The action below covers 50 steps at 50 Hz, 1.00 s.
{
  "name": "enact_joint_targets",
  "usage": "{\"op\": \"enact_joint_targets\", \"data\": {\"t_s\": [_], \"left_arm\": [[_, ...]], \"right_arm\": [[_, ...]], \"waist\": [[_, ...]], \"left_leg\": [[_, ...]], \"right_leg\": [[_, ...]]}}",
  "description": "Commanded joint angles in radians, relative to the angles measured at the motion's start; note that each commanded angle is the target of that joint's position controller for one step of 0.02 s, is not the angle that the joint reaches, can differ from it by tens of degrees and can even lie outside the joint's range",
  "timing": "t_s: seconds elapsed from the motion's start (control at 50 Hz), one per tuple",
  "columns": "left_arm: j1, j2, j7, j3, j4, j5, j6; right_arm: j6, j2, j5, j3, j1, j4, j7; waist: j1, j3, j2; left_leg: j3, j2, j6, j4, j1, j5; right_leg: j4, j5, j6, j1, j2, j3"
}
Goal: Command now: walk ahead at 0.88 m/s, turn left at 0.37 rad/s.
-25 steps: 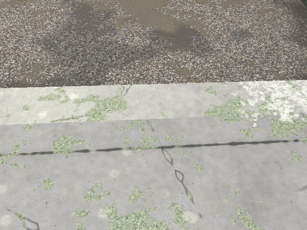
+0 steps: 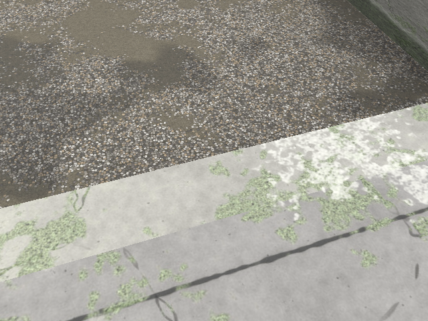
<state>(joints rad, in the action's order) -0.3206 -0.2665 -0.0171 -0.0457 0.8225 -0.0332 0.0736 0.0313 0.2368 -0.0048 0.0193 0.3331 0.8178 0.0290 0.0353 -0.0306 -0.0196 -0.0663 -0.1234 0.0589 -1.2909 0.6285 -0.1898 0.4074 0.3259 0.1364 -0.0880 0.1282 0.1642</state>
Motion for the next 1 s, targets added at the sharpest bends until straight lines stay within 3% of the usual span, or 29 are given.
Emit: {"op": "enact_joint_targets", "data": {"t_s": [0.02, 0.06, 0.1, 0.12, 0.16, 0.18, 0.2, 0.22, 0.24, 0.26, 0.28, 0.3, 0.32, 0.36, 0.38, 0.44, 0.5, 0.54, 0.6, 0.62, 0.64, 0.66, 0.68, 0.7, 0.72, 0.78, 0.8, 0.86, 1.0], "left_arm": [[-0.005, -0.062, -0.008, -0.011, -0.023, 0.012, 0.052], [0.026, -0.043, -0.005, 0.002, -0.024, 0.016, 0.062], [0.034, -0.058, 0.016, 0.006, -0.025, 0.033, 0.066], [0.044, -0.134, 0.064, -0.012, -0.067, 0.038, 0.062], [0.06, -0.227, 0.116, -0.033, -0.086, 0.048, 0.037], [0.101, -0.238, 0.123, -0.039, -0.108, 0.05, 0.024], [0.187, -0.222, 0.114, -0.039, -0.138, 0.055, 0.019], [0.295, -0.104, 0.071, -0.01, -0.158, 0.073, 0.024], [0.146, 0.032, 0.041, 0.023, -0.223, 0.041, 0.034], [-0.011, -0.006, 0.024, 0.033, -0.228, 0.035, 0.044], [0.029, -0.094, 0.016, 0.019, -0.253, 0.04, 0.052], [0.054, -0.129, 0.014, 0.005, -0.261, 0.039, 0.048], [0.076, -0.144, 0.019, -0.002, -0.257, 0.03, 0.034], [0.108, -0.161, 0.033, -0.013, -0.262, 0.023, 0.003], [0.136, -0.135, 0.041, -0.006, -0.268, 0.012, -0.001], [0.203, -0.066, 0.058, 0.011, -0.283, 0.027, -0.017], [0.266, -0.073, 0.055, 0.003, -0.288, 0.045, -0.03], [0.303, -0.079, 0.049, -0.005, -0.291, 0.038, -0.022], [0.221, -0.101, 0.034, -0.031, -0.245, 0.047, 0.004], [0.19, -0.141, 0.033, -0.047, -0.242, 0.043, 0.001], [0.129, -0.16, 0.036, -0.054, -0.259, 0.039, -0.019], [0.149, -0.235, 0.028, -0.068, -0.258, 0.003, -0.013], [0.218, -0.186, 0.032, -0.069, -0.29, 0.028, -0.003], [0.216, -0.159, 0.044, -0.061, -0.287, 0.043, -0.004], [0.195, -0.161, 0.051, -0.057, -0.293, 0.05, -0.007], [0.104, -0.166, 0.054, -0.051, -0.245, 0.036, 0.004], [0.016, -0.192, 0.041, -0.043, -0.211, -0.029, -0.015], [0.029, -0.208, 0.026, -0.049, -0.203, -0.011, -0.014], [-0.035, -0.241, 0.024, -0.06, -0.168, -0.006, -0.003]], "right_arm": [[-0.017, 0.055, 0.007, 0.019, -0.02, -0.031, 0.014], [0.0, 0.033, 0.001, 0.008, -0.071, -0.05, 0.019], [0.016, 0.026, -0.008, 0.0, -0.105, -0.055, 0.035], [0.05, 0.067, 0.057, 0.024, -0.117, -0.088, 0.031], [0.049, 0.126, 0.047, 0.052, -0.022, -0.082, 0.041], [0.028, 0.187, 0.04, 0.082, 0.12, -0.054, 0.037], [0.0, 0.248, 0.036, 0.114, 0.342, 0.0, 0.023], [-0.014, 0.195, 0.025, 0.091, 0.461, 0.061, -0.003], [0.02, 0.202, -0.046, 0.065, 0.292, -0.001, -0.012], [0.049, 0.22, -0.068, 0.066, 0.21, -0.087, -0.003], [0.048, 0.236, -0.031, 0.085, 0.094, -0.157, 0.0], [0.042, 0.249, 0.011, 0.093, -0.042, -0.207, -0.006], [0.039, 0.232, 0.026, 0.086, -0.113, -0.237, -0.01], [0.03, 0.216, 0.02, 0.085, -0.144, -0.254, -0.019], [0.023, 0.209, 0.023, 0.087, -0.136, -0.246, -0.028], [-0.023, 0.235, 0.029, 0.104, -0.085, -0.221, -0.07], [-0.062, 0.222, 0.053, 0.11, -0.092, -0.239, -0.088], [-0.073, 0.205, 0.046, 0.11, -0.105, -0.256, -0.094], [-0.082, 0.159, 0.041, 0.095, -0.191, -0.306, -0.087], [-0.085, 0.105, 0.035, 0.078, -0.135, -0.306, -0.078], [-0.085, 0.064, 0.014, 0.061, -0.067, -0.288, -0.074], [-0.059, 0.115, 0.046, 0.068, -0.011, -0.359, -0.05], [-0.046, 0.21, 0.045, 0.085, -0.053, -0.33, -0.048], [-0.045, 0.257, 0.033, 0.1, -0.09, -0.317, -0.048], [-0.05, 0.244, 0.023, 0.099, -0.073, -0.297, -0.049], [-0.039, 0.179, 0.016, 0.072, -0.109, -0.315, -0.042], [-0.05, 0.16, -0.075, 0.056, -0.191, -0.344, 0.003], [-0.063, 0.157, -0.035, 0.055, -0.172, -0.338, 0.036], [-0.056, 0.159, -0.016, 0.047, -0.312, -0.365, 0.066]], "waist": [[0.002, -0.147, 0.065], [0.017, -0.153, 0.092], [0.006, -0.12, 0.066], [-0.011, -0.035, 0.111], [0.057, 0.08, 0.156], [0.131, 0.138, 0.17], [0.248, 0.177, 0.09], [0.294, 0.088, -0.198], [0.069, 0.094, -0.376], [0.02, 0.342, -0.19], [0.001, 0.316, 0.002], [-0.081, 0.179, 0.159], [-0.111, 0.102, 0.202], [-0.117, 0.032, 0.148], [-0.105, 0.032, 0.133], [-0.06, 0.177, 0.02], [-0.027, 0.234, -0.07], [-0.014, 0.199, -0.121], [-0.069, 0.19, -0.152], [-0.048, 0.236, -0.032], [-0.047, 0.232, 0.088], [0.041, 0.209, 0.399], [0.008, 0.103, 0.312], [-0.019, 0.072, 0.218], [-0.024, 0.087, 0.144], [-0.064, 0.041, 0.108], [-0.079, 0.033, -0.01], [-0.057, 0.025, 0.135], [-0.106, -0.027, 0.184]], "left_leg": [[0.04, 0.016, 0.005, 0.111, 0.05, 0.121], [0.15, 0.064, 0.007, 0.273, -0.006, 0.233], [0.263, 0.122, 0.008, 0.5, -0.094, 0.349], [0.244, 0.161, -0.001, 0.55, -0.177, 0.421], [0.257, 0.228, -0.011, 0.648, -0.348, 0.457], [0.246, 0.253, 0.006, 0.636, -0.514, 0.419], [0.141, 0.198, 0.066, 0.662, -0.747, 0.48], [0.039, 0.096, 0.14, 0.884, -0.809, 0.689], [-0.231, 0.022, 0.238, 0.68, -0.849, 1.123], [-0.497, -0.136, 0.396, 0.75, -0.944, 1.003], [-0.586, -0.134, 0.417, 0.886, -0.844, 0.607], [-0.598, -0.099, 0.389, 0.986, -0.659, 0.253], [-0.61, -0.084, 0.365, 1.044, -0.5, 0.156], [-0.496, -0.001, 0.32, 1.044, -0.328, 0.306], [-0.4, 0.059, 0.288, 1.009, -0.27, 0.439], [-0.321, 0.131, 0.208, 0.911, -0.32, 0.602], [-0.352, 0.153, 0.126, 0.858, -0.389, 0.394], [-0.405, 0.156, 0.098, 0.838, -0.394, 0.278], [-0.453, 0.186, 0.05, 0.732, -0.327, 0.001], [-0.378, 0.252, 0.026, 0.563, -0.194, -0.388], [-0.212, 0.335, 0.004, 0.325, -0.045, -0.527], [-0.177, 0.246, 0.0, 0.191, 0.15, -0.418], [-0.11, 0.158, -0.036, 0.104, 0.225, -0.303], [-0.076, 0.134, -0.057, 0.06, 0.236, -0.222], [-0.045, 0.109, -0.073, 0.007, 0.2, -0.176], [0.017, 0.055, -0.083, -0.079, 0.229, -0.066], [0.02, 0.092, -0.073, -0.063, 0.187, -0.039], [-0.003, 0.083, -0.079, -0.013, 0.221, 0.031], [0.062, 0.027, -0.043, 0.321, 0.146, -0.039]], "right_leg": [[-0.293, -0.581, -0.113, -0.143, -0.225, -0.041], [-0.255, -0.965, -0.133, -0.153, -0.188, 0.072], [-0.19, -1.091, -0.139, -0.105, -0.189, 0.113], [-0.102, -1.209, -0.197, -0.06, -0.195, 0.081], [0.074, -1.346, -0.238, 0.024, -0.235, 0.077], [0.236, -1.379, -0.247, -0.013, -0.245, 0.061], [0.566, -1.138, -0.255, -0.162, -0.222, 0.042], [1.064, 0.02, -0.268, -0.317, -0.037, 0.04], [1.385, 0.385, -0.264, -0.577, 0.032, -0.159], [1.427, 0.344, -0.243, -0.63, 0.013, -0.346], [1.299, 0.258, -0.189, -0.629, -0.016, -0.371], [1.173, 0.19, -0.162, -0.626, -0.057, -0.354], [1.088, 0.152, -0.169, -0.592, -0.082, -0.348], [0.881, 0.13, -0.207, -0.506, -0.11, -0.345], [0.735, 0.108, -0.228, -0.457, -0.11, -0.321], [0.472, -0.061, -0.271, -0.373, -0.049, -0.291], [0.329, -0.182, -0.267, -0.359, -0.024, -0.314], [0.235, -0.186, -0.251, -0.346, -0.02, -0.333], [-0.027, -0.325, -0.194, -0.15, -0.07, -0.334], [-0.049, -0.242, -0.121, 0.029, -0.237, -0.461], [-0.052, -0.008, -0.055, 0.12, -0.388, -0.637], [-0.214, 0.492, 0.07, 0.088, -0.533, -1.031], [-0.234, 0.574, 0.073, 0.031, -0.497, -0.983], [-0.202, 0.471, 0.026, -0.004, -0.447, -0.828], [-0.192, 0.395, -0.007, -0.026, -0.388, -0.712], [-0.203, 0.289, -0.016, -0.074, -0.331, -0.515], [-0.231, 0.303, -0.007, -0.163, -0.352, -0.486], [-0.243, 0.275, -0.018, -0.127, -0.372, -0.393], [-0.283, 0.185, -0.04, 0.002, -0.444, -0.184]]}}
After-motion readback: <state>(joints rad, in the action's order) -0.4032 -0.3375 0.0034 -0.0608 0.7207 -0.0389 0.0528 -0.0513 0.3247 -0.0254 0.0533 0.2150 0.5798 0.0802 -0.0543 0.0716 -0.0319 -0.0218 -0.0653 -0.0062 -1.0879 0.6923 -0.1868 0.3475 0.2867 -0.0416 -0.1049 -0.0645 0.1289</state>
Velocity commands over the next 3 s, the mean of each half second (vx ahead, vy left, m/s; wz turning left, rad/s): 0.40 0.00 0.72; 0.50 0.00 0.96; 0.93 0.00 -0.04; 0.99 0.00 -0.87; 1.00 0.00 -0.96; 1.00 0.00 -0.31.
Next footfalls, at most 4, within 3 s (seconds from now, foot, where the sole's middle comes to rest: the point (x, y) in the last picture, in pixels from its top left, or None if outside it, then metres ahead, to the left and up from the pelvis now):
0.22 left None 0.40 0.06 -0.77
0.62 right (238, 295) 0.58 -0.07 -0.77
1.14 left None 0.45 0.26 -0.77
1.58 right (54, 244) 0.78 0.55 -0.77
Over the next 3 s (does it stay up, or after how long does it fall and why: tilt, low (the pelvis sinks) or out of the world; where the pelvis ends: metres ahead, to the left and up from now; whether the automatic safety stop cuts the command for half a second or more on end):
stays up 0.67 0.47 -0.01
